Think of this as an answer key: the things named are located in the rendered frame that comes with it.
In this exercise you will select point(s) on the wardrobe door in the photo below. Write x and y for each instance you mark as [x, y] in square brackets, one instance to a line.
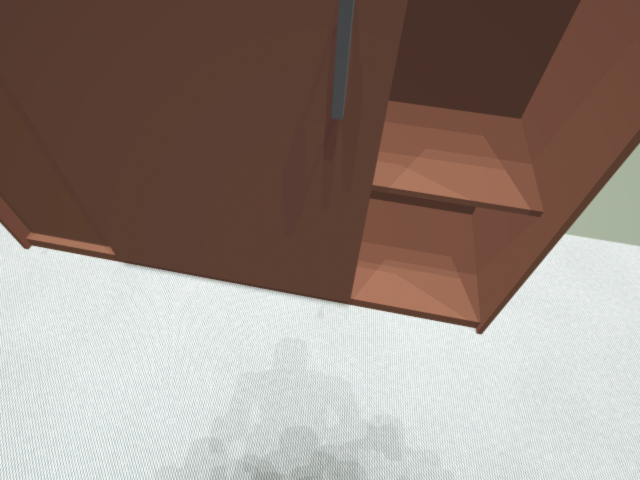
[32, 183]
[198, 133]

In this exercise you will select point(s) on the handle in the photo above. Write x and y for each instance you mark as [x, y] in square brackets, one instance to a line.
[344, 30]

